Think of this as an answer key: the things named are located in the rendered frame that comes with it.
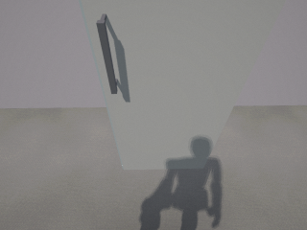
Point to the handle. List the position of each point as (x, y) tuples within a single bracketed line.
[(102, 31)]

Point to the fridge door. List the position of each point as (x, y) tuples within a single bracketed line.
[(180, 66)]

